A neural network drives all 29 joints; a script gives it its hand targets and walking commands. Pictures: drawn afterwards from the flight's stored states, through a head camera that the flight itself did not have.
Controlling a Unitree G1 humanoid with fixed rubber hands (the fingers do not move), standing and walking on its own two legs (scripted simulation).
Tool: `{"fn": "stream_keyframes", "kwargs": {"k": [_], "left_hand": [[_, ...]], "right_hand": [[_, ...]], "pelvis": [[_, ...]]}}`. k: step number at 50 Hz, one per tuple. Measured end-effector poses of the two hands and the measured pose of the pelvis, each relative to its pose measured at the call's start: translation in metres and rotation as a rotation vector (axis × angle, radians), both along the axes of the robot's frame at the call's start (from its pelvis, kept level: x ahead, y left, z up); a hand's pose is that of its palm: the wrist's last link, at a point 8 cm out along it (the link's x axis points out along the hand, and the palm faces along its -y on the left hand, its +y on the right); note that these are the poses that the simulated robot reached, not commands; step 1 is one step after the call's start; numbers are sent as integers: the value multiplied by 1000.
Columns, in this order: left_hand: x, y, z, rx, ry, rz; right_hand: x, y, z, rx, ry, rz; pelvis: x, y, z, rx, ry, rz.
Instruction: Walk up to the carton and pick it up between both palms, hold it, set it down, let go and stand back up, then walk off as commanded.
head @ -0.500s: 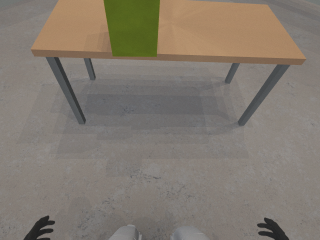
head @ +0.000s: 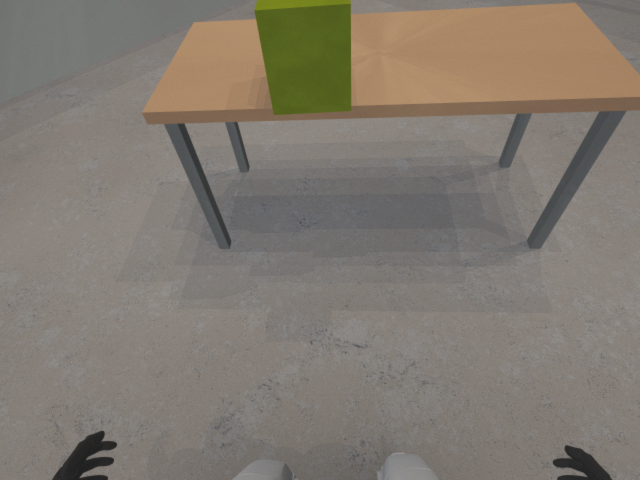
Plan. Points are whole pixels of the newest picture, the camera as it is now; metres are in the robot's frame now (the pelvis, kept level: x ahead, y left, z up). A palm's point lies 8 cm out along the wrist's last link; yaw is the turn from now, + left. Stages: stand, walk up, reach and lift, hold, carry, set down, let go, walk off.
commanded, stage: walk off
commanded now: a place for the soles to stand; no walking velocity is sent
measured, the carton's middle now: (309, 44) +1.05 +0.02 +0.02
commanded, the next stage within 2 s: stand in 1.04 s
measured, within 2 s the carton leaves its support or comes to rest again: neither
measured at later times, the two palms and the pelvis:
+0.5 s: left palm out of the picture +0.08 +0.33 -0.10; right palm out of the picture +0.07 -0.28 -0.08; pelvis -0.01 +0.03 +0.00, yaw +1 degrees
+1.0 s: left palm out of the picture +0.09 +0.32 -0.09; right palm out of the picture +0.08 -0.30 -0.08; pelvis -0.02 +0.02 +0.00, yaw +1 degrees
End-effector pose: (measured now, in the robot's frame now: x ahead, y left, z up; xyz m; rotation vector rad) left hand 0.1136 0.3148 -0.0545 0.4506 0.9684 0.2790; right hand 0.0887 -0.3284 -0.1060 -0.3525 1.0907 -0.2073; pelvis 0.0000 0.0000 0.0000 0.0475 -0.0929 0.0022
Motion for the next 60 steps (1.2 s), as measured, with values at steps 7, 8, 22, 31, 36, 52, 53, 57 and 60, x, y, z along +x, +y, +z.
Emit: {"fn": "stream_keyframes", "kwargs": {"k": [7, 8, 22, 31, 36, 52, 53, 57, 60], "left_hand": [[-25, 26, -34, -108, 21, 14], [-28, 27, -38, -126, 30, 14], [-40, 14, -60, -180, 139, 18], [-21, 20, -31, -113, 73, 14], [-15, 10, -30, -119, 61, 2], [-24, 11, -31, -133, 39, 2], [-24, 11, -32, -135, 39, 2], [-27, 9, -32, -129, 33, 4], [-31, 9, -30, -122, 26, 8]], "right_hand": [[-28, 46, 15, -31, -16, 4], [-32, 52, 20, -30, -19, -3], [-25, 52, 25, -55, 13, -2], [-2, 38, 20, -44, -52, 34], [-1, 27, 20, -44, -53, 29], [-9, 26, 27, -65, -63, 31], [-10, 27, 27, -63, -67, 30], [-8, 32, 26, -45, -86, 28], [-6, 36, 24, -26, -102, 26]], "pelvis": [[-18, 34, -4, -50, -9, 15], [-19, 36, -1, -61, -7, 14], [-14, 29, 0, -64, 82, 17], [-7, 25, 2, -54, 74, 22], [-6, 16, 2, -46, 74, 19], [-17, 19, 2, -46, 56, 22], [-17, 19, 2, -47, 56, 22], [-20, 17, 2, -46, 51, 20], [-25, 16, 2, -43, 44, 21]]}}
